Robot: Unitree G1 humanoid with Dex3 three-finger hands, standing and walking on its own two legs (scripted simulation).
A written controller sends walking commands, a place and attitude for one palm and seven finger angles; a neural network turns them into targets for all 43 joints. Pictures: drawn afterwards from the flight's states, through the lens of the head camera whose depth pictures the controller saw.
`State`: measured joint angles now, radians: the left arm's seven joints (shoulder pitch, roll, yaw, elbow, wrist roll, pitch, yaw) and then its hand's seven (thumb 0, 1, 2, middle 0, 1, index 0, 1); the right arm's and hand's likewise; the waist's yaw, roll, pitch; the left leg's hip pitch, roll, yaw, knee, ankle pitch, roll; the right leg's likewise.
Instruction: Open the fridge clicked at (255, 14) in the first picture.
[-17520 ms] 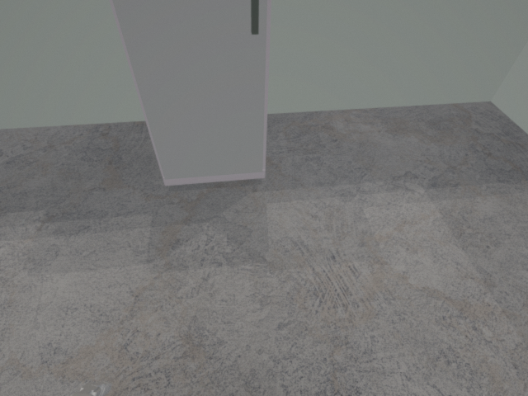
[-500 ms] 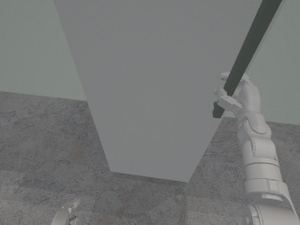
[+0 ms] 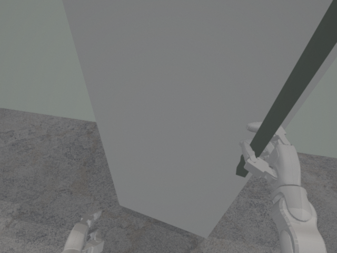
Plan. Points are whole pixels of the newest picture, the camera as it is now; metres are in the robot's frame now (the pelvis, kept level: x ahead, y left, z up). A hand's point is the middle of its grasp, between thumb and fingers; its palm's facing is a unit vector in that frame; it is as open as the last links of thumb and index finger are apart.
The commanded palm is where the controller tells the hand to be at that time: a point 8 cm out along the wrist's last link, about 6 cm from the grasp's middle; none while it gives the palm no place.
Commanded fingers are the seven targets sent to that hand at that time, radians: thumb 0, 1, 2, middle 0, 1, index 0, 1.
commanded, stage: walk backward, drawing the door open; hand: right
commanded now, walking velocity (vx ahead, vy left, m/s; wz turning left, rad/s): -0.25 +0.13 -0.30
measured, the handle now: (284, 95) +0.34 -0.16 +0.27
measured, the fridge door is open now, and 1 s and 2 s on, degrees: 11 40 70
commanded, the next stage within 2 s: stop walking and hold the door back in 1.80 s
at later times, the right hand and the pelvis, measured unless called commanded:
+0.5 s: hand (235, 198) +0.21 -0.09 +0.13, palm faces +0.16 +0.97 -0.18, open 6.9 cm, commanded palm +0.17 -0.14 +0.14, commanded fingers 0.00 -0.90 -0.90 0.45 1.40 0.45 1.40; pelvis -0.06 +0.04 +0.00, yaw -7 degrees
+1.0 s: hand out of the picture +0.10 +0.01 +0.13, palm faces +0.37 +0.91 -0.19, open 7.2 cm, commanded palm +0.06 -0.02 +0.14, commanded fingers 0.00 -0.90 -0.90 0.45 1.40 0.45 1.40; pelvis -0.10 +0.20 +0.00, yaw -28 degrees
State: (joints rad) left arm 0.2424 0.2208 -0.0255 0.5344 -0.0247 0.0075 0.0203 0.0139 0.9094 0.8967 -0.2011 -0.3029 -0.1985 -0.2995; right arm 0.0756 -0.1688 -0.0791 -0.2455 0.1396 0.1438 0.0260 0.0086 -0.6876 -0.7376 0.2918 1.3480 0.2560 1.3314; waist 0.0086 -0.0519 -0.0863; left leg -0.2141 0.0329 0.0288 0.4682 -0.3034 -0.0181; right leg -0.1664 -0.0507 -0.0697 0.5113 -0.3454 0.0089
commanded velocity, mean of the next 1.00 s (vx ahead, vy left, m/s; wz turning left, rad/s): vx -0.19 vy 0.31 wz -0.62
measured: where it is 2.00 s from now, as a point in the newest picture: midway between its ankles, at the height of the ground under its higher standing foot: outside the picture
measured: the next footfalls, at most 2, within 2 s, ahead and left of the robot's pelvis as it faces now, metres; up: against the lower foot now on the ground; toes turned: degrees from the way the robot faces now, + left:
left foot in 0.82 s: -0.01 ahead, +0.24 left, +0.00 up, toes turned -20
right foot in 1.12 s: -0.17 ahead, +0.13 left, +0.00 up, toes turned -42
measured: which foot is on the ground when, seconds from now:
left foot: down 0.00-0.54, up 0.56-0.80, down 0.82-1.00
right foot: down 0.00-0.84, up 0.86-1.00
